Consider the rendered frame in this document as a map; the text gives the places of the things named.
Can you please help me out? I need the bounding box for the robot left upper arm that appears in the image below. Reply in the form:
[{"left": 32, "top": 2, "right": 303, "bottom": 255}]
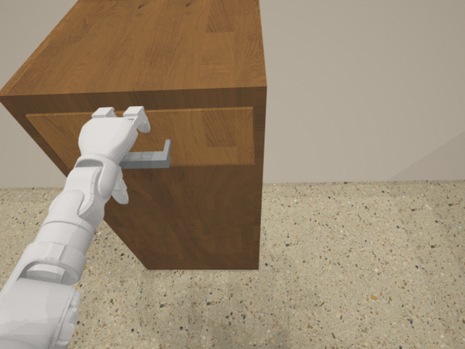
[{"left": 0, "top": 278, "right": 82, "bottom": 349}]

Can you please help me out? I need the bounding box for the left robot hand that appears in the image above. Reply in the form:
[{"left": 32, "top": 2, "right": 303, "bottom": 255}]
[{"left": 78, "top": 106, "right": 150, "bottom": 204}]

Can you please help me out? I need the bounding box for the drawer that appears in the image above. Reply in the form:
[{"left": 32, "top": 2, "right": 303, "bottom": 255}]
[{"left": 25, "top": 107, "right": 253, "bottom": 167}]

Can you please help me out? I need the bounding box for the cabinet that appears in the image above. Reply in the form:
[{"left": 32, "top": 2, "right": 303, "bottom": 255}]
[{"left": 0, "top": 0, "right": 267, "bottom": 270}]

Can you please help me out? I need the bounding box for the handle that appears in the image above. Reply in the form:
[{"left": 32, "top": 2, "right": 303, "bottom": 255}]
[{"left": 119, "top": 140, "right": 171, "bottom": 169}]

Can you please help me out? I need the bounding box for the left robot forearm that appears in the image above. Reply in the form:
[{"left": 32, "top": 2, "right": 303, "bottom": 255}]
[{"left": 0, "top": 154, "right": 118, "bottom": 308}]

